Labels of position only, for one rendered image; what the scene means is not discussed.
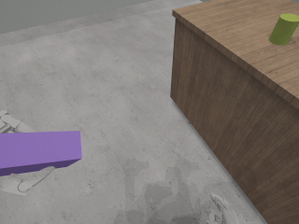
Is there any table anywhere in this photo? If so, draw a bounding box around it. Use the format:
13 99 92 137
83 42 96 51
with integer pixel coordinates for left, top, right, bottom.
170 0 299 224

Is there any robot right hand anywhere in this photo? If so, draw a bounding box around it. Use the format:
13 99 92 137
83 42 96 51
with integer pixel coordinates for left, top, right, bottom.
206 192 240 224

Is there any sponge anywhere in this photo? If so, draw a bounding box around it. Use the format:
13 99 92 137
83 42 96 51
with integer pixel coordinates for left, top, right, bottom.
0 131 82 176

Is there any robot left hand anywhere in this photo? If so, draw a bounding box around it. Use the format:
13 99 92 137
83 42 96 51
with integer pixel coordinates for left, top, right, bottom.
0 109 55 196

